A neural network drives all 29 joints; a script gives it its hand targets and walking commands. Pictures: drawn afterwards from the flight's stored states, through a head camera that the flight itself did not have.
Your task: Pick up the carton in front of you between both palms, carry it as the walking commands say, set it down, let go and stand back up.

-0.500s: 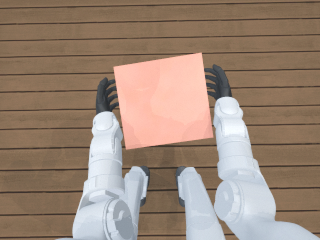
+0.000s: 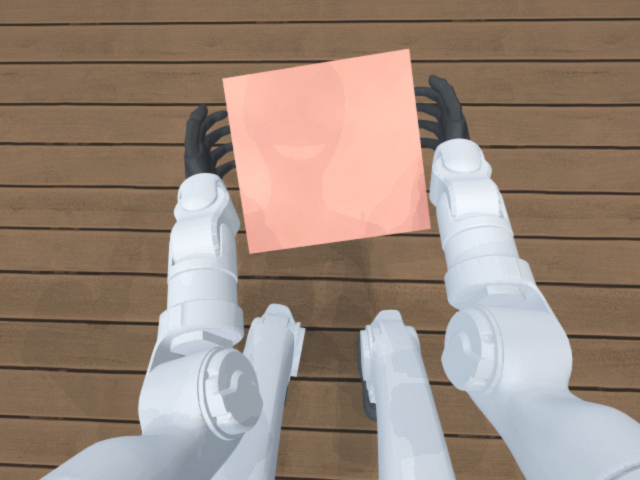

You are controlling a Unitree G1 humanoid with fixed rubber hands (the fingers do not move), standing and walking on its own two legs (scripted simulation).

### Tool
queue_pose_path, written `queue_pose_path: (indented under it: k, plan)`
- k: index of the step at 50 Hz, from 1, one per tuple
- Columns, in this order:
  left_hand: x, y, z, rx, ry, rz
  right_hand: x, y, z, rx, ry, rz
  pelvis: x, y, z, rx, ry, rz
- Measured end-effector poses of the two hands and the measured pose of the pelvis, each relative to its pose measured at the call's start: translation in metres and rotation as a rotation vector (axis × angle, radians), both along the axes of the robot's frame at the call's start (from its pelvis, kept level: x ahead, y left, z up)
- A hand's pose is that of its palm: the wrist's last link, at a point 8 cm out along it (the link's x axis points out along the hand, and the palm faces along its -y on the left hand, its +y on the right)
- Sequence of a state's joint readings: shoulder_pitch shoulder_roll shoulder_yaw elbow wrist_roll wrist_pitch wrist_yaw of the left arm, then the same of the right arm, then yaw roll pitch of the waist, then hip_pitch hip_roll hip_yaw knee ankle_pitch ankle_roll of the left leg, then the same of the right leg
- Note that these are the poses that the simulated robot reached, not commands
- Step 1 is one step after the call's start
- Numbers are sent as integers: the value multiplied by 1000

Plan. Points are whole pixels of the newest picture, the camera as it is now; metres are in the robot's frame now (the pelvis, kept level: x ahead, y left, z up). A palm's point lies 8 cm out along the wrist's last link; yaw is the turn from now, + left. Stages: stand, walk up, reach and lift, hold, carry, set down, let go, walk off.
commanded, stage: set down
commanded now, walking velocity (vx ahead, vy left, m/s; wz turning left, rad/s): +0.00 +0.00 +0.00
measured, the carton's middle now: (328, 167) +0.49 +0.02 -0.19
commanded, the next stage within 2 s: none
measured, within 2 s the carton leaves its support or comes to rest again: rests again in 1.26 s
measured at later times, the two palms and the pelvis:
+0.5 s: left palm (233, 188) +0.46 +0.17 -0.23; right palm (413, 148) +0.54 -0.12 -0.24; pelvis -0.03 +0.00 -0.11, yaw +1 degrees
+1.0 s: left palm (248, 189) +0.48 +0.17 -0.33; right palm (403, 147) +0.57 -0.12 -0.33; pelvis -0.02 +0.00 -0.17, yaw +2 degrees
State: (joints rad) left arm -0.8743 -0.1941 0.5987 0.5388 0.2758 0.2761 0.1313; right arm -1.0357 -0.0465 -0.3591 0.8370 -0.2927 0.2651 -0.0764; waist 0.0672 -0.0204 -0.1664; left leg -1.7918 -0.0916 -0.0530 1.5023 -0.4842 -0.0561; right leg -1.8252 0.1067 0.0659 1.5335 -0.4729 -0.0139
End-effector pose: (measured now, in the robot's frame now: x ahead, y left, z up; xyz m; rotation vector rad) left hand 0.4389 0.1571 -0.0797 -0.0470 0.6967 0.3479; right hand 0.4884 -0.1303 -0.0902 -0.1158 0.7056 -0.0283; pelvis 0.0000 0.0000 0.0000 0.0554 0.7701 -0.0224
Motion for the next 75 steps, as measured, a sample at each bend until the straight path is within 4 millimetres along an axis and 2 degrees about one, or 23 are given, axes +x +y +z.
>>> queue_pose_path:
  k: [7, 18, 27, 35, 39, 45, 53, 63, 75]
  plan:
    - [5, 1, -49, 6, 2, 19, 13, 3, -50, -17, 3, 29, -6, -1, -36, 5, 25, 2]
    - [17, 5, -114, 2, 5, 44, 38, 9, -110, -34, 9, 71, -20, -1, -84, 18, 11, -7]
    - [26, 11, -166, -4, 28, 58, 52, 15, -164, -37, 40, 108, -26, 0, -117, 26, -2, -5]
    - [38, 8, -217, -28, 16, 44, 68, 10, -216, -45, 44, 121, -28, 1, -149, 30, -33, -1]
    - [36, 7, -239, -58, 39, 56, 74, 11, -236, -74, 70, 149, -25, -1, -159, 34, -66, 13]
    - [46, 9, -246, -67, 18, 44, 85, 17, -239, -80, 91, 175, -20, -2, -169, 27, -88, 14]
    - [45, 8, -246, -61, 1, 27, 79, 13, -240, -53, 78, 154, -20, 1, -178, 25, -99, 22]
    - [48, 11, -249, -69, 7, 1, 80, 9, -245, -20, 72, 165, -22, -2, -180, 29, -118, 22]
    - [58, 17, -260, -70, 12, -23, 87, 8, -257, -6, 62, 181, -13, -5, -182, 35, -90, 24]
